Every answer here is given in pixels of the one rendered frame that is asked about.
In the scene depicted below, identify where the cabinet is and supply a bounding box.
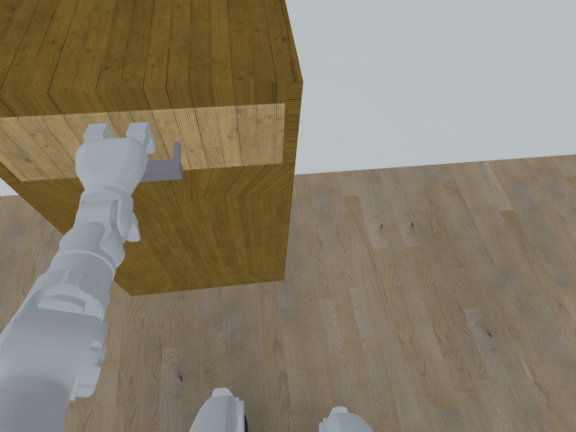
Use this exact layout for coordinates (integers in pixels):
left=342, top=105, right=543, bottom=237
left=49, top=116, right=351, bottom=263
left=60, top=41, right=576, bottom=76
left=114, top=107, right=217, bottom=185
left=0, top=0, right=303, bottom=296

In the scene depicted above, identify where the robot left thigh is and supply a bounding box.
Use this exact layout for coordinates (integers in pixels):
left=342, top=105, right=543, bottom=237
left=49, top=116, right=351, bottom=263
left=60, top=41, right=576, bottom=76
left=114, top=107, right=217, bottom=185
left=189, top=395, right=245, bottom=432

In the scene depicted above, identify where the left robot forearm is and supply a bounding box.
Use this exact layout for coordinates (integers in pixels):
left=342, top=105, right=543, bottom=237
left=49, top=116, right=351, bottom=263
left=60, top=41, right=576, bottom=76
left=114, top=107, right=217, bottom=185
left=0, top=185, right=133, bottom=359

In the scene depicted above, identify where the left robot upper arm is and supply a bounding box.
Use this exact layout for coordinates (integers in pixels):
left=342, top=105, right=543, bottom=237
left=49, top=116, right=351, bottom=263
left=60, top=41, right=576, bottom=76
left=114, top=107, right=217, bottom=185
left=0, top=307, right=109, bottom=432

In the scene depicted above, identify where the right robot shin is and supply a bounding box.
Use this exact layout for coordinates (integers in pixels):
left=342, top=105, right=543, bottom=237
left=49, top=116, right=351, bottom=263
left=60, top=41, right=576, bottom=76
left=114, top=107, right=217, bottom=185
left=329, top=406, right=348, bottom=416

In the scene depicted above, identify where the handle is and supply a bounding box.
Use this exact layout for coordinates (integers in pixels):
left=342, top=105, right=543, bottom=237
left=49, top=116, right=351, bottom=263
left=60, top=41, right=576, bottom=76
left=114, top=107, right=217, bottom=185
left=140, top=141, right=183, bottom=182

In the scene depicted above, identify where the left robot hand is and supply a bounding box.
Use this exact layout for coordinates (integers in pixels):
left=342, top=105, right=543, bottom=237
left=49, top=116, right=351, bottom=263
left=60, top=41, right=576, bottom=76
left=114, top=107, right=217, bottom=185
left=76, top=122, right=156, bottom=242

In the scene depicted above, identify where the drawer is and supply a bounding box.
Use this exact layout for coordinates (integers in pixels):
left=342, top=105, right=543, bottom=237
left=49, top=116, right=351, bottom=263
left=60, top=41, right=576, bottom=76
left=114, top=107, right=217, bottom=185
left=0, top=103, right=285, bottom=181

